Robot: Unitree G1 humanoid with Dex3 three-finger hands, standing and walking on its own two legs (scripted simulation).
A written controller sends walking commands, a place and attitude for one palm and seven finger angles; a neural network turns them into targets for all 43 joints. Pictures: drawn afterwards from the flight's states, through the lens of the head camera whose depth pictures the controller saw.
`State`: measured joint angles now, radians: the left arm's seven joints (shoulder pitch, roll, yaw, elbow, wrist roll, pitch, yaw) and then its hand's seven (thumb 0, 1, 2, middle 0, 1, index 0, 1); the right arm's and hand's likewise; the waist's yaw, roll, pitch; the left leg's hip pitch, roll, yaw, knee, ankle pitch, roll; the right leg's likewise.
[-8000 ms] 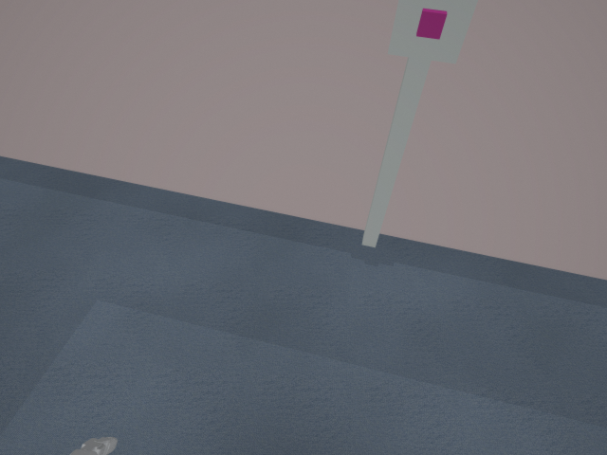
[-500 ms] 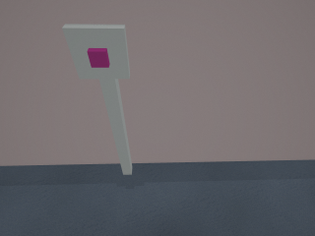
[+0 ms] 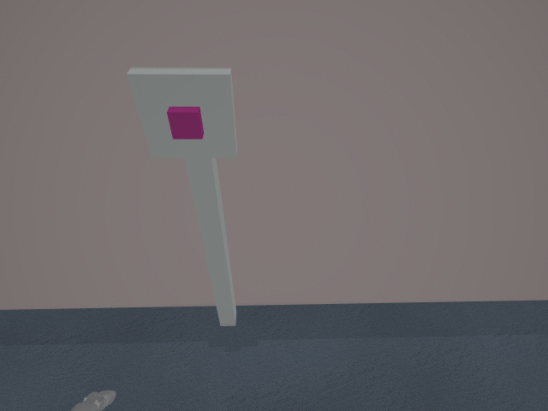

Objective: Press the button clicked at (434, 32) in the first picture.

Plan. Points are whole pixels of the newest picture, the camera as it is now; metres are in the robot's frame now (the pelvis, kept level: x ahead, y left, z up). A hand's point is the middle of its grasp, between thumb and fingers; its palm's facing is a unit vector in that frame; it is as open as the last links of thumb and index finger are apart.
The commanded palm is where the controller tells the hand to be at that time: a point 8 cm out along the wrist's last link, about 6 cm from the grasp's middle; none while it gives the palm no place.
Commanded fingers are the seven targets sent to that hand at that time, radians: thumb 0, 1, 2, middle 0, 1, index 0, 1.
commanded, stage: look again from close up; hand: left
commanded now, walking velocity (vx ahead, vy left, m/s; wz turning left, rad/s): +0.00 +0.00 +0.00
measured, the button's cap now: (186, 122) +0.58 +0.20 +0.15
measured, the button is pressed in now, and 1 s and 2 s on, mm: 0 0 0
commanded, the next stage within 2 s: shuffle to correct the standing spot in 0.04 s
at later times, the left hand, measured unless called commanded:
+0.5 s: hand out of the picture +0.00 +0.17 -0.19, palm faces +0.05 -0.99 -0.16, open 7.4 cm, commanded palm none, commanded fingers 0.00 0.90 0.90 -0.20 -0.30 -0.20 -0.30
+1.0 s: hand out of the picture +0.07 +0.17 -0.20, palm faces +0.14 -0.98 -0.12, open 7.4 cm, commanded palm none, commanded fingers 0.00 0.90 0.90 -0.20 -0.30 -0.20 -0.30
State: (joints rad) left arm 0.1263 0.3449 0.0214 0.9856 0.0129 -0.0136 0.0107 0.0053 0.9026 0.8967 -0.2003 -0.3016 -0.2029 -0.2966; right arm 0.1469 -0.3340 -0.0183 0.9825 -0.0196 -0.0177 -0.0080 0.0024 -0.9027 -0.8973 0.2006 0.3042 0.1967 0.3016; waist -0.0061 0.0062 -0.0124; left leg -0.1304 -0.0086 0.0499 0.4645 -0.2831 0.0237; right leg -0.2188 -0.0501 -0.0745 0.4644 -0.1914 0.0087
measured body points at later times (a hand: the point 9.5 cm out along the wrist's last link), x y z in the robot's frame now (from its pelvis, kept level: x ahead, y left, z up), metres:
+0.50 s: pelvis +0.03 +0.00 -0.01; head +0.03 +0.02 +0.44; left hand -0.01 +0.22 -0.17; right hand +0.02 -0.23 -0.16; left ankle -0.02 +0.10 -0.74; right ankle +0.04 -0.13 -0.74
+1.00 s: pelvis +0.12 +0.02 -0.02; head +0.12 +0.05 +0.43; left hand +0.07 +0.22 -0.19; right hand +0.17 -0.21 -0.16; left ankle +0.17 +0.12 -0.74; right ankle +0.08 -0.11 -0.72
